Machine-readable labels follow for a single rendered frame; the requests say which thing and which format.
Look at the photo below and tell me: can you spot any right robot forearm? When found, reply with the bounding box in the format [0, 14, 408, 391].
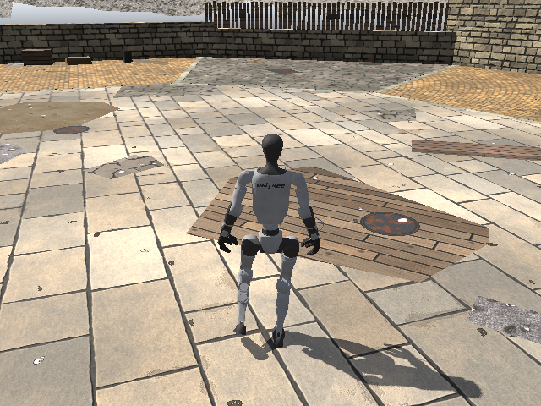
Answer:
[303, 206, 320, 240]

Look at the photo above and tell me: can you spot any left robot thigh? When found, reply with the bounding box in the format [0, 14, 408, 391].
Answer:
[240, 234, 260, 283]

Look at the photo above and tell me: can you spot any robot right upper arm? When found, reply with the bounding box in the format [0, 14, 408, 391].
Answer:
[289, 171, 312, 219]

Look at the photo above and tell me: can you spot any robot left upper arm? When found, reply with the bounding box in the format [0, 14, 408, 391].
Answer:
[228, 170, 254, 217]

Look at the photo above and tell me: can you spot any left robot foot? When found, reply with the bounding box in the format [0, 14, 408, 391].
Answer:
[233, 322, 246, 335]

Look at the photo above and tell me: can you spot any robot right hand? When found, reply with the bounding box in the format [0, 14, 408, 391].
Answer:
[301, 237, 320, 255]

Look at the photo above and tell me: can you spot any left robot forearm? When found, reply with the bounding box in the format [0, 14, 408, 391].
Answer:
[220, 203, 237, 237]

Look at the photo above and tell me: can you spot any robot left hand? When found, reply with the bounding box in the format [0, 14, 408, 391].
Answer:
[217, 234, 238, 253]

